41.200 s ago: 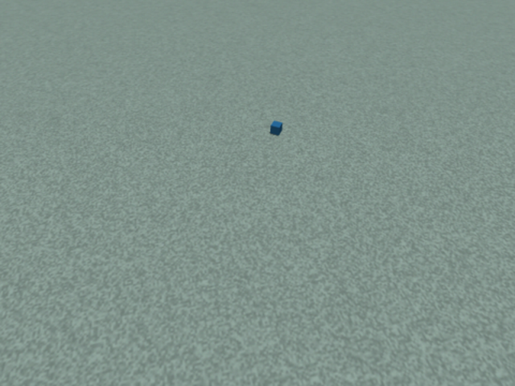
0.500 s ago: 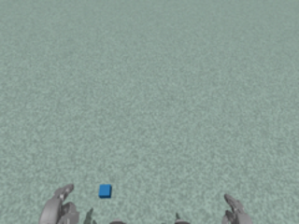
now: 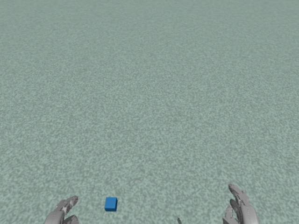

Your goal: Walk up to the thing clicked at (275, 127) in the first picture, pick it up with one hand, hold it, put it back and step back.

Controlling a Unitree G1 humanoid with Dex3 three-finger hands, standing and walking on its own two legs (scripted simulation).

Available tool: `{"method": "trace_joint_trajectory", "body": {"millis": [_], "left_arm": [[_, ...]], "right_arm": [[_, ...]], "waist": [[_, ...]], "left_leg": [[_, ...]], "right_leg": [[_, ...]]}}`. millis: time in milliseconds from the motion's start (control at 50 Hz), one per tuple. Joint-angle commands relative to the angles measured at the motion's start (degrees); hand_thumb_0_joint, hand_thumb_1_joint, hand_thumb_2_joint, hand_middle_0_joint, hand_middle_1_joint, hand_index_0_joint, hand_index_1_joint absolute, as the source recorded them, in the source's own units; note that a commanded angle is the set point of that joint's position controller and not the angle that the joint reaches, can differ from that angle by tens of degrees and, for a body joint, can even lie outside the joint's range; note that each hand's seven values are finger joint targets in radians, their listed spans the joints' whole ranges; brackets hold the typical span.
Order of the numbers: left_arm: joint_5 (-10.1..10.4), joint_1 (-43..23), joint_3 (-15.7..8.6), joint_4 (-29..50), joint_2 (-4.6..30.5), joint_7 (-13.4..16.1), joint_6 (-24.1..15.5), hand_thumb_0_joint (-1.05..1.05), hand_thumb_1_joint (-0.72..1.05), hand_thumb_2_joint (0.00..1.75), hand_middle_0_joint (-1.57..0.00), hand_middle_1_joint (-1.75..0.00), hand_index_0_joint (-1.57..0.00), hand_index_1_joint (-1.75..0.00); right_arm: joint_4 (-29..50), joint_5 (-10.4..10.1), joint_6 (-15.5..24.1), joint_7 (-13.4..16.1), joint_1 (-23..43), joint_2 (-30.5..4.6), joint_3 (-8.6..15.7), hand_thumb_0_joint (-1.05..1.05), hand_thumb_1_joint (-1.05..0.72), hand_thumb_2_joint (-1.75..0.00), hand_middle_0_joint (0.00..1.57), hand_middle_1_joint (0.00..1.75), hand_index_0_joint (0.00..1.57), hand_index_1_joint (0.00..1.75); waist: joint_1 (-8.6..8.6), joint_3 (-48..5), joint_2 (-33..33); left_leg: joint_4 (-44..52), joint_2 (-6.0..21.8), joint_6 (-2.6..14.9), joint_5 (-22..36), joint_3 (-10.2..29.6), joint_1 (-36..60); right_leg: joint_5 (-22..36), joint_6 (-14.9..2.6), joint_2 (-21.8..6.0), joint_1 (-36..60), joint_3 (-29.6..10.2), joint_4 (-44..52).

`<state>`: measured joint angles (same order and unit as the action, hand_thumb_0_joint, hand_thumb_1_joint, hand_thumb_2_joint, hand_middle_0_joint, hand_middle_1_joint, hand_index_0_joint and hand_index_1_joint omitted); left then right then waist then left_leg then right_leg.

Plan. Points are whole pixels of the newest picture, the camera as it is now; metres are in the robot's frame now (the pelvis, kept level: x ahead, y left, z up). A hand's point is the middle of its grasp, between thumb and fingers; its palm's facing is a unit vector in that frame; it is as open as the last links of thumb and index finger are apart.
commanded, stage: home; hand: left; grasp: from above
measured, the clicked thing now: (111, 204) +0.42 +0.22 -0.68
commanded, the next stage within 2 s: stand in 1.64 s
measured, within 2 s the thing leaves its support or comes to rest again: neither
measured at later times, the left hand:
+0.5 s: hand out of the picture +0.16 +0.18 -0.04, palm faces +0.04 -0.98 -0.19, open 7.6 cm
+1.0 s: hand out of the picture +0.16 +0.18 -0.04, palm faces +0.04 -0.98 -0.20, open 7.9 cm
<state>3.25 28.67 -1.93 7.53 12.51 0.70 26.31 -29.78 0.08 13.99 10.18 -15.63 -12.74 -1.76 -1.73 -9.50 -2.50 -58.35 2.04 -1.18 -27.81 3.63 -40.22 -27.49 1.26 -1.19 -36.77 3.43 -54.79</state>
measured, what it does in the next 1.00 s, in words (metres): stands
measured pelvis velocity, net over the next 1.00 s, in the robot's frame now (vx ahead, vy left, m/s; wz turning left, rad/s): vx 0.00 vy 0.01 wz -0.01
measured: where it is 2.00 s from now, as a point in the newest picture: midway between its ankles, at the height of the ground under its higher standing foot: outside the picture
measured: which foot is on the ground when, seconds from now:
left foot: down 0.00-1.00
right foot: down 0.00-1.00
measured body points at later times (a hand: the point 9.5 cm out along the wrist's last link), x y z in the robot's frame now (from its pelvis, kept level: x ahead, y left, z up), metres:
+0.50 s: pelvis -0.01 +0.00 +0.00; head +0.00 +0.00 +0.45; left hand +0.15 +0.23 -0.03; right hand +0.15 -0.25 -0.06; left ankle +0.01 +0.13 -0.68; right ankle +0.00 -0.14 -0.68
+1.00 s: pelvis +0.00 +0.01 +0.00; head +0.01 +0.01 +0.45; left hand +0.16 +0.24 -0.03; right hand +0.16 -0.24 -0.06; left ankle +0.01 +0.13 -0.68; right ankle +0.00 -0.14 -0.68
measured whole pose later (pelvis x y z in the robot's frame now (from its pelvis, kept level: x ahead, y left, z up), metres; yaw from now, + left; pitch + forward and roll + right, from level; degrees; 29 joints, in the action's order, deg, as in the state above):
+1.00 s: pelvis +0.00 +0.01 +0.00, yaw -1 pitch +9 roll -3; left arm 3.4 28.6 -1.6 7.5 13.1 0.9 26.1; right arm -31.5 0.1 14.6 10.6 -16.7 -12.5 -1.6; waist -2.0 -9.2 -2.8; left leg -58.7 2.2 -0.7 -28.2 3.0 -40.0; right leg -27.3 1.7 -1.0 -36.6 2.7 -54.6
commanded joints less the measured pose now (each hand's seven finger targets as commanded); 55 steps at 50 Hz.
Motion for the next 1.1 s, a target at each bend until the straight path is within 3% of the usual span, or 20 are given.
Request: {"method": "trace_joint_trajectory", "body": {"millis": [0,80,120,240,360,420,600,620,640,680,760,820,840,880,900,940,960,980,1000,1080], "left_arm": [[-0.71,-2.4,-3.32,10.61,6.13,0.43,-3.15,0.0,0.9,0.9,-0.2,-0.3,-0.2,-0.3],[-0.54,-1.91,-3.5,10.23,5.93,0.56,-3.18,0.0,0.81,0.85,-0.19,-0.29,-0.19,-0.28],[-0.51,-1.8,-3.78,10.07,6.23,0.63,-3.05,0.0,0.88,0.89,-0.2,-0.3,-0.2,-0.3],[-0.44,-2.15,-3.74,10.13,5.97,0.52,-3.0,0.0,0.82,0.85,-0.19,-0.29,-0.19,-0.29],[-0.47,-1.59,-3.49,9.46,5.74,0.46,-3.05,0.0,0.86,0.88,-0.2,-0.29,-0.2,-0.29],[-0.42,-1.78,-3.72,10.33,6.16,0.4,-3.35,0.0,0.86,0.88,-0.2,-0.29,-0.2,-0.29],[-0.61,-2.3,-3.26,10.49,5.99,0.47,-2.99,0.0,0.85,0.87,-0.19,-0.29,-0.19,-0.29],[-0.36,-2.92,-4.11,10.69,6.95,0.44,-3.12,0.0,0.81,0.85,-0.19,-0.29,-0.19,-0.29],[-0.59,-2.02,-2.84,9.49,5.69,0.36,-2.98,0.0,0.8,0.84,-0.19,-0.28,-0.19,-0.28],[-0.46,-2.47,-3.92,11.07,6.79,0.45,-3.13,0.0,0.79,0.83,-0.19,-0.28,-0.19,-0.28],[-0.44,-2.61,-2.75,11.35,5.96,0.34,-3.13,0.0,0.78,0.83,-0.19,-0.28,-0.19,-0.28],[-0.36,-1.49,-3.91,11.01,7.08,0.56,-3.0,0.0,0.8,0.84,-0.19,-0.28,-0.19,-0.28],[-0.59,-1.45,-3.32,10.76,6.65,0.53,-3.03,0.0,0.76,0.82,-0.19,-0.28,-0.19,-0.28],[-0.46,-1.62,-3.42,11.11,6.49,0.53,-3.23,0.0,0.87,0.88,-0.2,-0.29,-0.2,-0.29],[-0.37,-1.93,-2.83,10.64,5.99,0.55,-3.05,0.0,0.79,0.83,-0.19,-0.28,-0.19,-0.28],[-0.43,-1.91,-2.63,10.38,5.68,0.55,-3.04,0.0,0.8,0.84,-0.19,-0.28,-0.19,-0.28],[-0.31,-2.68,-4.02,11.5,6.89,0.66,-3.16,0.0,0.83,0.86,-0.19,-0.29,-0.19,-0.29],[-0.41,-2.07,-3.64,11.18,6.55,0.67,-3.2,0.0,0.85,0.87,-0.2,-0.29,-0.2,-0.29],[-0.39,-1.12,-3.82,10.98,6.63,0.62,-3.09,0.0,0.77,0.83,-0.19,-0.28,-0.19,-0.28],[-0.46,-0.71,-3.29,11.09,6.38,0.67,-3.26,0.0,0.88,0.89,-0.2,-0.3,-0.2,-0.3]], "right_arm": [[8.03,-0.17,3.52,0.86,3.3,-7.08,2.8,0.0,-0.9,-0.9,0.2,0.3,0.2,0.3],[7.98,-0.21,3.58,0.99,3.59,-6.83,2.7,0.0,-0.9,-0.9,0.2,0.3,0.2,0.3],[7.97,-0.24,3.56,1.12,3.54,-6.83,2.75,0.0,-0.9,-0.9,0.2,0.3,0.2,0.3],[7.96,-0.22,3.93,1.12,3.44,-6.94,2.76,0.0,-0.9,-0.9,0.2,0.3,0.2,0.3],[7.84,-0.27,3.97,1.07,3.4,-7.01,2.83,0.0,-0.9,-0.9,0.2,0.3,0.2,0.3],[7.72,-0.23,4.09,1.15,3.0,-7.08,3.03,0.0,-0.9,-0.9,0.2,0.3,0.2,0.3],[7.89,-0.3,4.25,1.31,3.41,-6.67,2.8,0.0,-0.9,-0.9,0.2,0.3,0.2,0.3],[7.39,-0.28,4.3,1.28,3.31,-7.33,2.97,0.0,-0.9,-0.9,0.2,0.3,0.2,0.3],[7.54,-0.24,4.43,1.29,3.65,-6.89,2.69,0.0,-0.9,-0.9,0.2,0.3,0.2,0.3],[7.57,-0.26,4.51,1.27,3.53,-7.15,2.97,0.0,-0.9,-0.9,0.2,0.3,0.2,0.3],[7.62,-0.24,4.52,1.27,3.17,-6.86,2.89,0.0,-0.9,-0.9,0.2,0.3,0.2,0.3],[7.52,-0.31,4.42,1.42,2.84,-7.07,3.09,0.0,-0.9,-0.9,0.2,0.3,0.2,0.3],[7.29,-0.16,4.41,1.35,2.91,-7.05,3.03,0.0,-0.9,-0.9,0.2,0.3,0.2,0.3],[7.21,-0.19,4.3,1.32,2.95,-7.16,3.23,0.0,-0.9,-0.9,0.2,0.3,0.2,0.3],[7.25,-0.23,4.23,1.34,3.09,-7.11,3.02,0.0,-0.9,-0.9,0.2,0.3,0.2,0.3],[7.53,-0.22,4.31,1.23,3.41,-6.77,2.74,0.0,-0.9,-0.9,0.2,0.3,0.2,0.3],[7.45,-0.25,4.32,1.26,3.24,-7.11,3.05,0.0,-0.9,-0.9,0.2,0.3,0.2,0.3],[7.42,-0.25,4.25,1.29,3.26,-6.79,2.95,0.0,-0.9,-0.9,0.2,0.3,0.2,0.3],[7.33,-0.21,4.2,1.4,2.57,-6.97,3.14,0.0,-0.9,-0.9,0.2,0.3,0.2,0.3],[7.25,-0.23,3.87,1.19,2.96,-6.95,3.12,0.0,-0.9,-0.9,0.2,0.3,0.2,0.3]], "waist": [[-0.85,-3.36,-0.54],[-0.3,-3.04,1.06],[-0.44,-3.91,1.29],[-0.34,-2.52,0.42],[-0.25,-2.09,0.56],[-0.64,-3.96,0.71],[-0.66,-2.73,0.17],[-0.48,-1.52,0.35],[-0.44,-1.23,0.1],[-0.36,-2.32,-0.66],[-0.81,-3.51,-0.9],[-0.61,-4.08,0.37],[-0.65,-3.47,-0.11],[-0.4,-4.11,-0.64],[-0.52,-2.99,0.14],[-0.5,-2.37,-0.12],[-0.44,-3.09,-0.17],[-0.24,-2.84,-0.07],[-0.64,-4.72,-0.1],[-0.01,-4.05,-0.8]], "left_leg": [[9.92,-1.96,1.72,11.91,-1.44,6.47],[9.65,-2.04,1.89,11.61,-1.56,5.65],[9.49,-2.15,1.96,11.64,-1.77,5.84],[10.35,-1.9,1.88,9.31,-1.54,5.45],[10.65,-1.85,1.87,7.46,-1.8,5.09],[10.1,-1.92,1.92,8.97,-1.79,5.75],[10.41,-1.81,1.83,7.96,-1.55,5.21],[10.96,-1.74,1.92,6.11,-1.5,4.76],[11.01,-1.7,1.85,5.81,-1.41,4.6],[11.32,-1.57,1.74,5.85,-1.17,5.16],[10.44,-1.56,1.64,9.5,-1.26,6.06],[9.56,-1.8,1.84,11.36,-1.62,5.93],[9.83,-1.62,1.73,10.87,-1.5,5.94],[10.04,-1.5,1.56,11.13,-1.22,6.06],[10.24,-1.45,1.67,10.48,-1.08,5.66],[10.17,-1.59,1.72,9.79,-1.24,5.24],[10.33,-1.49,1.7,8.91,-1.18,5.38],[9.97,-1.65,1.69,9.34,-1.55,5.37],[9.59,-1.65,1.73,11.41,-1.5,6.46],[9.58,-1.4,1.43,14.11,-1.07,6.42]], "right_leg": [[11.01,-1.0,2.23,1.68,0.95,9.24],[10.92,-0.81,2.15,2.02,0.82,9.75],[11.05,-0.78,2.02,2.49,0.54,10.11],[8.72,-0.9,2.18,1.75,0.78,9.97],[7.02,-0.95,2.18,1.51,0.62,10.24],[8.42,-0.92,2.13,2.24,0.48,10.1],[7.46,-0.88,2.2,1.14,0.58,10.23],[5.9,-0.86,2.25,0.84,0.64,10.42],[5.55,-0.92,2.26,0.79,0.7,10.29],[5.54,-0.97,2.37,1.1,0.69,9.88],[8.6,-1.03,2.44,1.27,0.69,9.4],[10.4,-0.95,2.23,2.17,0.46,9.48],[9.87,-1.01,2.39,1.88,0.55,9.2],[9.79,-1.14,2.41,1.75,0.68,9.02],[9.29,-1.08,2.39,1.57,0.74,9.2],[8.85,-0.98,2.35,1.31,0.72,9.65],[8.01,-1.0,2.41,1.47,0.67,9.56],[8.47,-0.95,2.21,1.68,0.51,9.84],[10.36,-0.98,2.24,2.35,0.49,9.44],[12.33,-1.19,2.37,2.5,0.78,8.49]]}}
